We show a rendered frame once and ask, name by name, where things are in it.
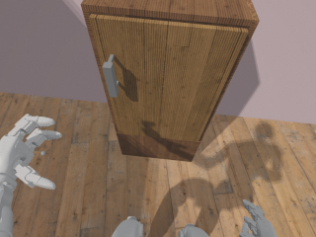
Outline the robot right thigh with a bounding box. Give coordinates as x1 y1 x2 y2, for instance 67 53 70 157
178 226 209 237

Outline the robot left hand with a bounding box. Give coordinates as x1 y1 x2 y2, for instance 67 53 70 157
0 114 62 190

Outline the left robot forearm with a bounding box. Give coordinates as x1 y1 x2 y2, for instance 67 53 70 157
0 173 18 237

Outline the cupboard door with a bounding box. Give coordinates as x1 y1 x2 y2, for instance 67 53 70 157
89 14 248 142

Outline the robot right shin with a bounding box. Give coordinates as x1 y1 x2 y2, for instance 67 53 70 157
185 223 195 228

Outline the robot right hand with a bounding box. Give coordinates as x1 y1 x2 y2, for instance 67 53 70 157
239 199 277 237

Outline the handle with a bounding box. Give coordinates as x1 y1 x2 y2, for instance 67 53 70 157
102 54 119 98

